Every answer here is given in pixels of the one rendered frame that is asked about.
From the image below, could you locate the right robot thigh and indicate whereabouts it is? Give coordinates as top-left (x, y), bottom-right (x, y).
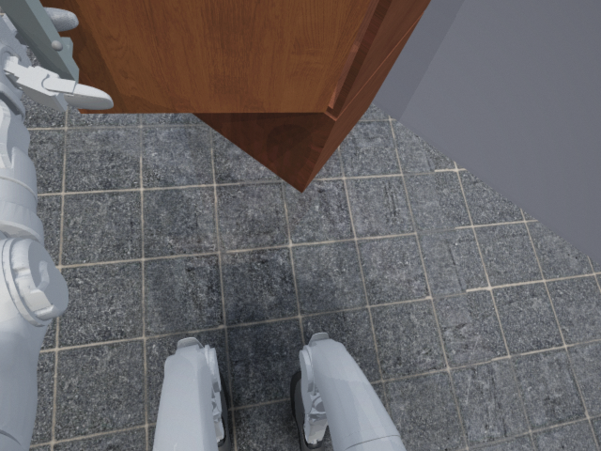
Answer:
top-left (299, 339), bottom-right (407, 451)

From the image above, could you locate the robot left upper arm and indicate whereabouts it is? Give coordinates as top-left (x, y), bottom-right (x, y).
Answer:
top-left (0, 238), bottom-right (69, 451)

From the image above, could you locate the handle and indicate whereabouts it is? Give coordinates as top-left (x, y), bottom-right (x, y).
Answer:
top-left (0, 0), bottom-right (79, 84)

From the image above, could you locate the cupboard door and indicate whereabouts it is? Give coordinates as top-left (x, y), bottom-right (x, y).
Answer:
top-left (39, 0), bottom-right (371, 114)

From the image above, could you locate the left robot forearm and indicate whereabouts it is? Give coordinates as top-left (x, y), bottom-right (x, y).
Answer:
top-left (0, 82), bottom-right (44, 247)

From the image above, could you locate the robot left hand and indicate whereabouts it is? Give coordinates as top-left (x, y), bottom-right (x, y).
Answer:
top-left (0, 8), bottom-right (114, 112)

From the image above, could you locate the robot right shin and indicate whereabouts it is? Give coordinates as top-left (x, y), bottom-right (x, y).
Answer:
top-left (301, 333), bottom-right (344, 443)

